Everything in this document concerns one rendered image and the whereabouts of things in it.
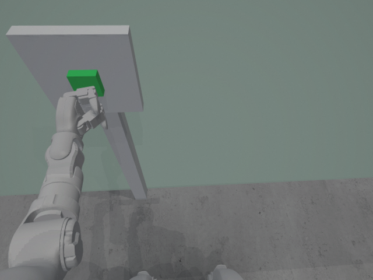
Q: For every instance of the panel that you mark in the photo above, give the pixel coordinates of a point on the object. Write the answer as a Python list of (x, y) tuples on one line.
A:
[(50, 52)]

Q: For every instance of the robot left upper arm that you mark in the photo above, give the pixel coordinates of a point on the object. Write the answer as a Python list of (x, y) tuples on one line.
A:
[(45, 250)]

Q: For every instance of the robot right shin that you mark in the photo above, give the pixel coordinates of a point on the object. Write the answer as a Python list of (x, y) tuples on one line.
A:
[(220, 266)]

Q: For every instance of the robot left hand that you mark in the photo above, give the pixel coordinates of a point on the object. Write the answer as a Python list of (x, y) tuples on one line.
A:
[(70, 117)]

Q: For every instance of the left robot forearm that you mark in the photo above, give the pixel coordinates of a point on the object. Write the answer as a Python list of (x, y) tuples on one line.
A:
[(61, 189)]

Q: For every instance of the button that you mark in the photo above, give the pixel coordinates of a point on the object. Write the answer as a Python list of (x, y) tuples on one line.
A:
[(85, 78)]

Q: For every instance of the robot shin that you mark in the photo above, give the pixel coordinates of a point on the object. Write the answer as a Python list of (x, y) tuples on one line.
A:
[(220, 266), (143, 273)]

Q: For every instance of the robot left shin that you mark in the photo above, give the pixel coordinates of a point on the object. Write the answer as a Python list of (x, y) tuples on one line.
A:
[(143, 273)]

